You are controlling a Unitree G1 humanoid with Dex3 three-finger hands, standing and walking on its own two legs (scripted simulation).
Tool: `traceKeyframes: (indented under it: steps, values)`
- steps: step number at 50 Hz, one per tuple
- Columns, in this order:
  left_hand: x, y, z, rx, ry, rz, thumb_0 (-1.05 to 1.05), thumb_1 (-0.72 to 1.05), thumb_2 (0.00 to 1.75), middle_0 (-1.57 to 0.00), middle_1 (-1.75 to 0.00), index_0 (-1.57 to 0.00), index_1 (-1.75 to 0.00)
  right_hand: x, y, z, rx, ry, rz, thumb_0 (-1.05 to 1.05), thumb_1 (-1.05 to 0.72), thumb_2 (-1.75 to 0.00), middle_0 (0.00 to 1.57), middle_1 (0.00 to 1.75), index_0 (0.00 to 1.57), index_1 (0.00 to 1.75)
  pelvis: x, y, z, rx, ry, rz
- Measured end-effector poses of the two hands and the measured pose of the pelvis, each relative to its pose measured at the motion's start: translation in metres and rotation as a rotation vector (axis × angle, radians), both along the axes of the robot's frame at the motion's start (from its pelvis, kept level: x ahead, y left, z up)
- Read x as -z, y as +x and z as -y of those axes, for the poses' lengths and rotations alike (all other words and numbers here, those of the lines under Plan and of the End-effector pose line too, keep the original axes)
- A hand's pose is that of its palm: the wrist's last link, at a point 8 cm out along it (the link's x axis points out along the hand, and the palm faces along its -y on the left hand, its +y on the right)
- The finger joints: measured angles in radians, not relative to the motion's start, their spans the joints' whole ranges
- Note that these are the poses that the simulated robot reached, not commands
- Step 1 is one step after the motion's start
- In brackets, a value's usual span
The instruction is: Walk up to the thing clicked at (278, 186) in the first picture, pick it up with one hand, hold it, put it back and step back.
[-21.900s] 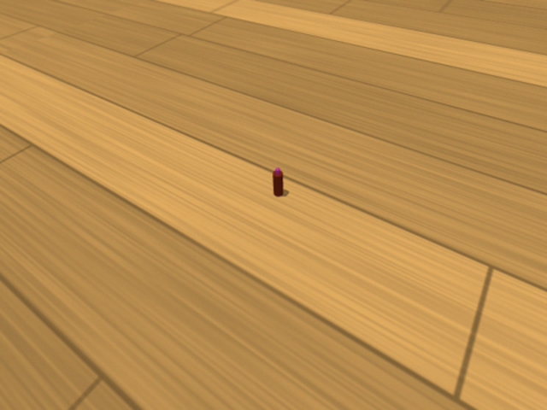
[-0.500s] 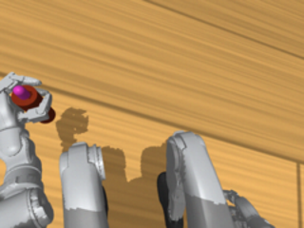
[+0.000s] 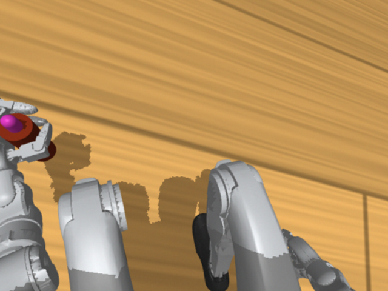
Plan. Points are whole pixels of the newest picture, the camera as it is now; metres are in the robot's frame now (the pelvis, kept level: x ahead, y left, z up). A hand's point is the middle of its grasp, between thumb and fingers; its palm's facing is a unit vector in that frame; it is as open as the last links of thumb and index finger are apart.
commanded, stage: lower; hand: left
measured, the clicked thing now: (28, 137) +0.42 +0.29 -0.12
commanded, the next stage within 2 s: loosen in 1.20 s
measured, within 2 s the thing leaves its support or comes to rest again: rests again in 0.98 s
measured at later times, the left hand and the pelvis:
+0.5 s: hand (40, 141) +0.42 +0.28 -0.15, palm faces +0.34 -0.94 -0.01, open 6.7 cm; pelvis -0.01 +0.01 -0.01, yaw -3 degrees
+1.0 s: hand (43, 144) +0.42 +0.28 -0.18, palm faces +0.35 -0.94 -0.01, open 6.7 cm; pelvis -0.01 +0.01 -0.02, yaw -5 degrees
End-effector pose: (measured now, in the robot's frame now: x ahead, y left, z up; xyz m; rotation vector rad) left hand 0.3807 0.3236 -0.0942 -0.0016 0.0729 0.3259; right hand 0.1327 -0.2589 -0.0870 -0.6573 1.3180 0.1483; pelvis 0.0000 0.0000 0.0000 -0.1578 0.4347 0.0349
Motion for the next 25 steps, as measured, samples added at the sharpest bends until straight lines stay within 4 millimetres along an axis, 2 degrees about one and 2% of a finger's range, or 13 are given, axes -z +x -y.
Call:
traceKeyframes:
  steps: [9,16,25]
  values:
    - [0.036,-0.005,0.0,-0.011,-0.004,-0.014,0.05,0.01,1.1,-0.9,-1.08,-0.92,-1.09,-0.005,0.0,-0.001,-0.072,-0.051,-0.042,0.01,-0.91,-0.9,0.2,0.3,0.2,0.3,0.007,0.0,-0.002,0.013,-0.02,0.036]
    - [0.045,-0.002,-0.004,-0.024,0.013,-0.002,0.05,0.01,1.1,-0.9,-1.08,-0.92,-1.09,-0.011,0.004,0.0,-0.127,-0.09,-0.051,0.0,-0.91,-0.91,0.2,0.3,0.2,0.3,0.01,-0.002,-0.003,0.018,-0.038,0.068]
    - [0.057,-0.001,-0.001,-0.022,0.001,-0.011,0.05,0.01,1.1,-0.9,-1.08,-0.92,-1.09,-0.017,0.003,0.0,-0.176,-0.115,-0.04,0.0,-0.91,-0.9,0.2,0.3,0.2,0.3,0.014,-0.006,-0.006,0.032,-0.059,0.11]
